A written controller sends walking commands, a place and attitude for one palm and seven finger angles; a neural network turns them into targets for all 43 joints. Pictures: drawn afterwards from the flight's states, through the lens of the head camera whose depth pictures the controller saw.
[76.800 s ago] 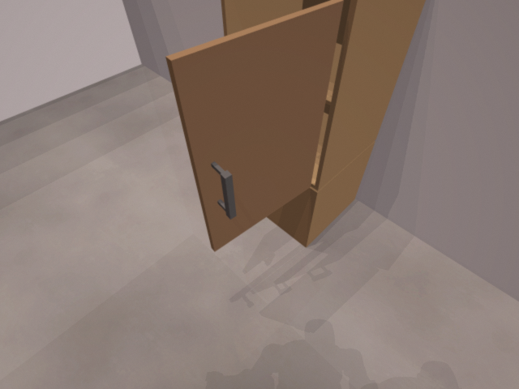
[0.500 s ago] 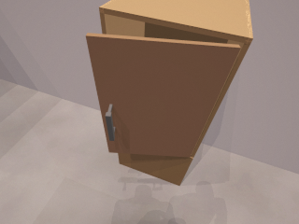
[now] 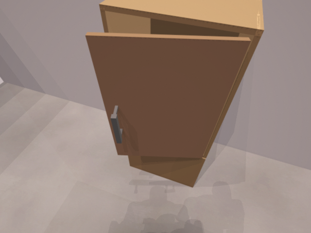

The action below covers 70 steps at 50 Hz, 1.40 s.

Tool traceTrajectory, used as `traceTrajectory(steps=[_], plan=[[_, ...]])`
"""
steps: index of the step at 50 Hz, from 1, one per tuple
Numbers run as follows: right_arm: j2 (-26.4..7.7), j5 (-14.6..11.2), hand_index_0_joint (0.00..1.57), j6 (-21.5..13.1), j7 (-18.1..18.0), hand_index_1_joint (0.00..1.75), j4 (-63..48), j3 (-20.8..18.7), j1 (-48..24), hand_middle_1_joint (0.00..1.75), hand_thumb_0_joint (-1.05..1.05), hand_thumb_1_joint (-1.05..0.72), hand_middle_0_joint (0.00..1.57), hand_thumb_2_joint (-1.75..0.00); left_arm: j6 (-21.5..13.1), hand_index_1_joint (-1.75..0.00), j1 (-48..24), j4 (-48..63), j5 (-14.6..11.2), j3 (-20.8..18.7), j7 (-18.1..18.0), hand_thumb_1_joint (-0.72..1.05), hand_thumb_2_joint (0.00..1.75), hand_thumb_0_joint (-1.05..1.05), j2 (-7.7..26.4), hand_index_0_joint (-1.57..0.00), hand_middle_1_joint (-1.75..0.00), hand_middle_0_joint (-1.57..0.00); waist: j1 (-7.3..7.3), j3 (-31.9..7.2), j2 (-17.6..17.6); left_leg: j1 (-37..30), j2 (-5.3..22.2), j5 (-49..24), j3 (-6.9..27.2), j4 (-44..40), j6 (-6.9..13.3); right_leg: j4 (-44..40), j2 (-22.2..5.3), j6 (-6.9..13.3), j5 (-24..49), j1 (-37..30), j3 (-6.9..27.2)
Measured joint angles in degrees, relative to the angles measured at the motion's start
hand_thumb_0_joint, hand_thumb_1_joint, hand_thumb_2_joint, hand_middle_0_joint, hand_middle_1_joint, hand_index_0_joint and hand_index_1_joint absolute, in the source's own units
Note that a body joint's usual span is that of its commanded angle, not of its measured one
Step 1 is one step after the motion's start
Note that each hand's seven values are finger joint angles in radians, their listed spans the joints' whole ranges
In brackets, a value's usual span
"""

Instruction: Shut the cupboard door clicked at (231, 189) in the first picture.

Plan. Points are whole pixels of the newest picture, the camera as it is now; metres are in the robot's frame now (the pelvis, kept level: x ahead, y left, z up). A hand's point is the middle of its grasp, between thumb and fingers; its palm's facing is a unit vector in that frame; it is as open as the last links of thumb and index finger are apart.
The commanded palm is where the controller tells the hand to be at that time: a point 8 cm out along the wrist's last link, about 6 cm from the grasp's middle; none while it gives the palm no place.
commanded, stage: come to a stop and stand still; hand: left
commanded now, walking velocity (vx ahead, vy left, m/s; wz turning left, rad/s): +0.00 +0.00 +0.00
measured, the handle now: (117, 125) +0.48 +0.17 -0.07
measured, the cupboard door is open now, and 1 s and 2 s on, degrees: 18 18 18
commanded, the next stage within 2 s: look again from close up in 0.62 s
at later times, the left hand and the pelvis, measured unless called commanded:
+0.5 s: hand out of the picture -0.02 +0.23 -0.16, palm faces -0.01 -0.96 -0.26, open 7.4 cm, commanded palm none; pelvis -0.05 +0.02 +0.00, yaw +0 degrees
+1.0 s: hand out of the picture -0.07 +0.23 -0.16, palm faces +0.01 -0.96 -0.26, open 7.4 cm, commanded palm none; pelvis -0.06 +0.02 +0.01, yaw +1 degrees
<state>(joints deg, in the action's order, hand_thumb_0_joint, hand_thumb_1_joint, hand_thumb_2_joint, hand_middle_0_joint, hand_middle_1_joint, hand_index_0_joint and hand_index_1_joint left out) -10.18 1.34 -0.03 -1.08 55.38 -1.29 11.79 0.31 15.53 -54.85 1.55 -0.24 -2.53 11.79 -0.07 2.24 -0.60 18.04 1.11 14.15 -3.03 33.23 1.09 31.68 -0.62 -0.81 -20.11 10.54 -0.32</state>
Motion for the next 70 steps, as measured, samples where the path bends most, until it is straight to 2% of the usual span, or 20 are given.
traceTrajectory(steps=[2,8,17,27,44,70], plan=[[-0.6,0.2,0.20,0.2,0.1,0.30,-1.2,-0.2,0.4,0.30,0.01,-0.91,0.20,-0.90,-0.1,-0.30,0.2,1.2,0.0,-0.2,0.0,0.91,0.90,0.01,0.5,-0.20,-0.30,-0.20,-0.09,-0.7,-0.9,0.6,0.0,0.2,0.0,1.0,0.2,1.0,-0.1,-0.1,-0.1,0.5,0.0],[-1.6,0.4,0.20,0.6,0.8,0.30,-2.4,-0.2,1.6,0.30,0.01,-0.91,0.20,-0.90,0.4,-0.30,0.0,3.2,0.0,-0.5,0.3,0.91,0.90,0.01,2.2,-0.20,-0.30,-0.20,-0.50,-2.0,-0.5,0.5,-0.9,-0.6,-0.5,1.3,0.9,2.7,-1.0,-0.7,-0.1,1.1,0.4],[-3.5,0.3,0.20,0.8,1.5,0.30,-0.3,0.1,2.6,0.30,0.01,-0.91,0.20,-0.90,0.4,-0.30,-0.1,2.3,0.1,0.1,1.1,0.90,0.90,0.00,2.4,-0.20,-0.30,-0.20,-0.48,-1.7,-0.1,0.5,-1.5,-4.5,-0.8,-2.8,1.9,-0.5,-1.5,-1.0,3.4,1.7,0.7],[-4.6,-0.1,0.20,0.8,1.5,0.30,3.6,-0.3,2.5,0.30,0.01,-0.91,0.20,-0.90,0.3,-0.30,2.8,-2.7,0.3,0.2,1.4,0.90,0.90,0.01,2.5,-0.20,-0.30,-0.20,-0.13,-1.4,0.5,-0.3,-2.0,-7.1,-0.8,-6.8,1.9,-3.6,-1.8,-1.1,5.9,1.2,0.7],[-4.4,-0.5,0.20,0.5,1.5,0.30,7.0,-0.5,0.1,0.30,0.01,-0.91,0.20,-0.90,-0.4,-0.30,3.4,-7.3,0.4,0.1,1.3,0.90,0.90,0.01,2.6,-0.20,-0.30,-0.20,0.63,-1.5,0.5,-1.4,-2.4,-8.0,-0.1,-9.4,1.5,-5.8,-1.8,-1.3,7.4,0.3,0.4],[-3.4,-0.4,0.20,0.8,1.3,0.30,8.9,-0.3,0.3,0.30,0.01,-0.91,0.20,-0.90,-0.4,-0.30,1.2,-7.7,0.2,0.0,1.2,0.90,0.90,0.00,1.8,-0.20,-0.30,-0.20,0.03,-1.1,0.8,-1.6,-2.6,-8.2,0.7,-10.6,1.0,-6.6,-1.7,-1.2,6.9,0.1,0.3]])
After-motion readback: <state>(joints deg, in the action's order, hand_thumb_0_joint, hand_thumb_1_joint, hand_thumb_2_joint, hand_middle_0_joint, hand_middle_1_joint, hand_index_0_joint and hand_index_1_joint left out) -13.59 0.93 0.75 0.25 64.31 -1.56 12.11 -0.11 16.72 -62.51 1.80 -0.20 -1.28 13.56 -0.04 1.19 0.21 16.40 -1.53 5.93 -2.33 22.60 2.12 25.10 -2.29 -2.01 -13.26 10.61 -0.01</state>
